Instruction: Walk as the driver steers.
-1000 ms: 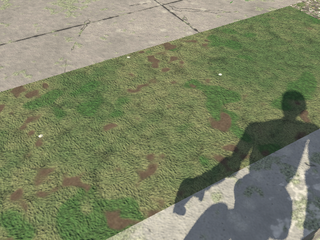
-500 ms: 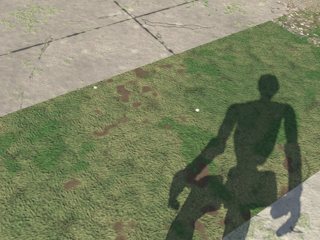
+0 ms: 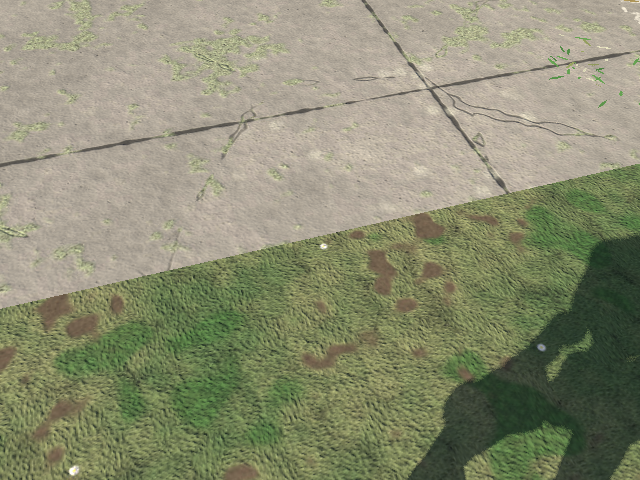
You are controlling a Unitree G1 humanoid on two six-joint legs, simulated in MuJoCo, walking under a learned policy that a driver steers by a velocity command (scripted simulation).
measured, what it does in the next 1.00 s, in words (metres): walks ahead, turning left: right foot, then left foot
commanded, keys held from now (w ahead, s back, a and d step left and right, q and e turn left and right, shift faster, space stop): w+q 0.28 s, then q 0.64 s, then w+q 0.08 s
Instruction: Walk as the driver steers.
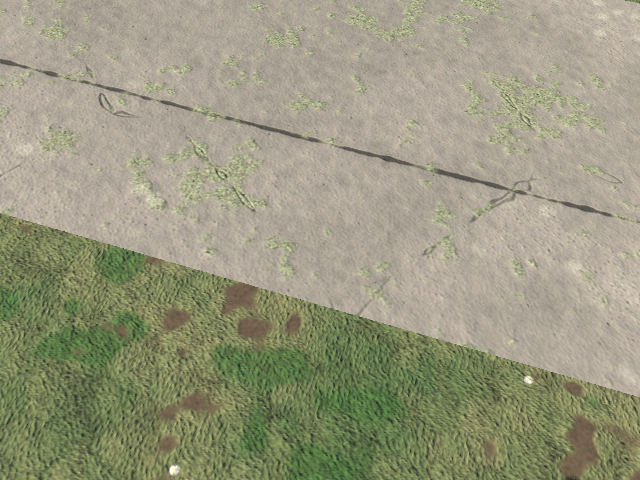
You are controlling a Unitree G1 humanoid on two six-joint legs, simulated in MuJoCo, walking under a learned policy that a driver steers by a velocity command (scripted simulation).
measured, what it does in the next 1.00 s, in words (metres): walks ahead: right foot, then left foot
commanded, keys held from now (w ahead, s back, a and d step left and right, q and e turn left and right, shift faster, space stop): w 0.78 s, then w+e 0.22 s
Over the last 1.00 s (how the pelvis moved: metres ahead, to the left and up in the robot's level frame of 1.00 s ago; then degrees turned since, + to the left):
0.28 0.03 0.01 35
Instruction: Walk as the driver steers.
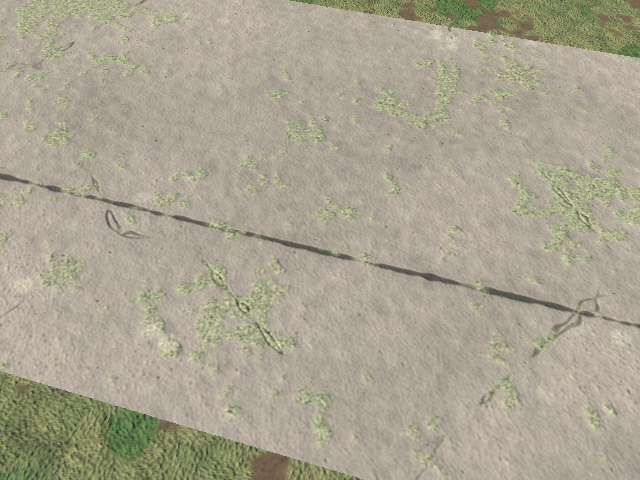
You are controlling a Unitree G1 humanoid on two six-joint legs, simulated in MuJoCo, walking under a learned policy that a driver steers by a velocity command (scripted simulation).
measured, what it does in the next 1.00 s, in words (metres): walks ahead, turning right: right foot, then left foot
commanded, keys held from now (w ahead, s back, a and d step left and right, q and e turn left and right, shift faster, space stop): w+e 0.14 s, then e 0.66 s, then no key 0.20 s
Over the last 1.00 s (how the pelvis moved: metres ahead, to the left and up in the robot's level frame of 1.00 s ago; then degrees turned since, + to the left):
0.37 0.05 0.01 2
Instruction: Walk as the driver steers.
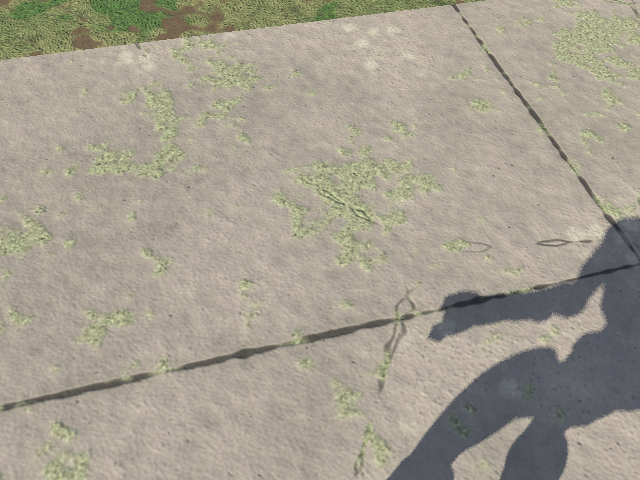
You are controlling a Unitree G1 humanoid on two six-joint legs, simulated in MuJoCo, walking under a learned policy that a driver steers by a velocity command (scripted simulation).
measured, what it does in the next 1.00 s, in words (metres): walks ahead: right foot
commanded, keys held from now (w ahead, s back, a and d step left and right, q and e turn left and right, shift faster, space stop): no key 0.42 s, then w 0.58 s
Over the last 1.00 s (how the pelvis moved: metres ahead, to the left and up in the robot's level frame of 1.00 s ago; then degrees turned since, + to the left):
0.31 -0.05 -0.01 -32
